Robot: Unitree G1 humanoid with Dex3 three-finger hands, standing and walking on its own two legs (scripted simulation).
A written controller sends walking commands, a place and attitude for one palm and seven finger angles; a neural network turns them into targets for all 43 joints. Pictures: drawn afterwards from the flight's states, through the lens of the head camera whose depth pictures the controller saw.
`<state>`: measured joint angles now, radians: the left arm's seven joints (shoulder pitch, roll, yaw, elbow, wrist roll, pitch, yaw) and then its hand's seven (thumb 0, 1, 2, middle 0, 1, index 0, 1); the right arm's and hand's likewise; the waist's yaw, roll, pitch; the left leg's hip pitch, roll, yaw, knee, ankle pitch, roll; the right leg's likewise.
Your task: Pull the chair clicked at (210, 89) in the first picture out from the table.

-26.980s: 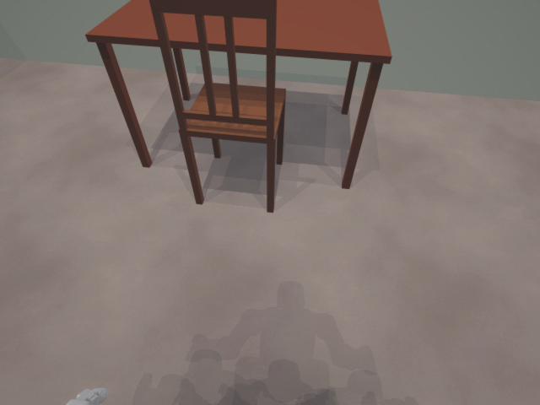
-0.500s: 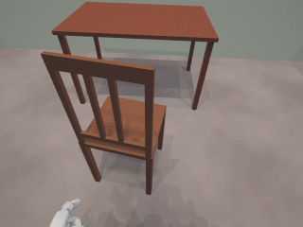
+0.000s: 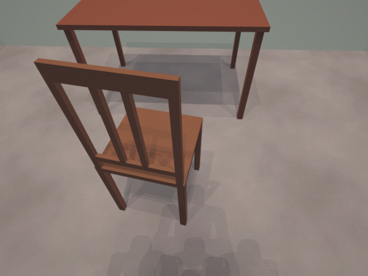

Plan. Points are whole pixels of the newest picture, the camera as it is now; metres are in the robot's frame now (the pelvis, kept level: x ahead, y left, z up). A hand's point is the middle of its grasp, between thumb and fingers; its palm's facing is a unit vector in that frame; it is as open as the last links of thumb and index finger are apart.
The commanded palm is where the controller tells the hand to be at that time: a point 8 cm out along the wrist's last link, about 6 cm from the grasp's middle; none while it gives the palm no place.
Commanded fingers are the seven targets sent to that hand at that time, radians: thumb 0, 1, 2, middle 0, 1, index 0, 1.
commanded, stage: let the arm hang, fingers relaxed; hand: left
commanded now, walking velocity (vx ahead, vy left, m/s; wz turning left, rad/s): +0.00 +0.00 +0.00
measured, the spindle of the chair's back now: (111, 129) +0.55 +0.27 -0.06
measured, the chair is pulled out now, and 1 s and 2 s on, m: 0.59 0.59 0.59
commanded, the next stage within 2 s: look to check the result in 0.40 s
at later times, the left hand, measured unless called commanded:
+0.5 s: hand out of the picture +0.01 +0.15 -0.17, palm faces +0.00 -0.98 -0.20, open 7.4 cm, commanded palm none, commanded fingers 0.00 0.90 0.90 -0.20 -0.30 -0.20 -0.30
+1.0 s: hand out of the picture +0.00 +0.14 -0.17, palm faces +0.00 -0.98 -0.19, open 7.4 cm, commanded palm none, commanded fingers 0.00 0.90 0.90 -0.20 -0.30 -0.20 -0.30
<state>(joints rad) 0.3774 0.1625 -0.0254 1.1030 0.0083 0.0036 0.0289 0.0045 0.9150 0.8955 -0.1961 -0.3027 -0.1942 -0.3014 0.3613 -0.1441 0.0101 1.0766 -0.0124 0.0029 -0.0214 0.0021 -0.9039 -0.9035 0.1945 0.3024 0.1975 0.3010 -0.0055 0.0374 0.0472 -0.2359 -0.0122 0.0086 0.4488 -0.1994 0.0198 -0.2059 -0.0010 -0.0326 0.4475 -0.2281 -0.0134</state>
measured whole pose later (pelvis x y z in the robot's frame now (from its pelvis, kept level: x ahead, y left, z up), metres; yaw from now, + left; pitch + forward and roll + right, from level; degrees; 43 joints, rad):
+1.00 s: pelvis +0.00 -0.03 +0.00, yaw -1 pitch -2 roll +0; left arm 0.31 0.13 -0.01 1.09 0.01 -0.01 0.03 0.00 0.91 0.90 -0.20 -0.30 -0.20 -0.30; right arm 0.34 -0.12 0.01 1.10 -0.02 0.00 -0.03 0.00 -0.90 -0.90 0.19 0.30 0.20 0.30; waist -0.02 0.02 0.05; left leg -0.20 0.03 0.00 0.42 -0.19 -0.02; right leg -0.17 0.04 -0.03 0.42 -0.22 -0.05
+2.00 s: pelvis +0.01 -0.03 +0.00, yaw -1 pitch -2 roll +0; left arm 0.31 0.12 -0.01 1.09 0.01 -0.01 0.03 0.00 0.91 0.90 -0.20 -0.30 -0.20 -0.30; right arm 0.33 -0.12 0.01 1.11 -0.01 -0.01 -0.03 0.00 -0.90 -0.90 0.19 0.30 0.20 0.30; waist -0.02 0.02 0.06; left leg -0.19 0.03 0.01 0.41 -0.20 -0.02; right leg -0.17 0.04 -0.03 0.42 -0.23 -0.05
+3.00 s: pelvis +0.01 -0.02 +0.00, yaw -2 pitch -1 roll +0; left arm 0.32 0.12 -0.01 1.09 0.01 -0.02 0.03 0.00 0.91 0.90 -0.20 -0.30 -0.20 -0.30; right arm 0.33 -0.12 0.01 1.11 -0.01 -0.01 -0.04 0.00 -0.90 -0.90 0.19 0.30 0.20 0.30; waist -0.02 0.01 0.06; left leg -0.18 0.03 0.02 0.41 -0.20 -0.02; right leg -0.16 0.04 -0.02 0.42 -0.23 -0.05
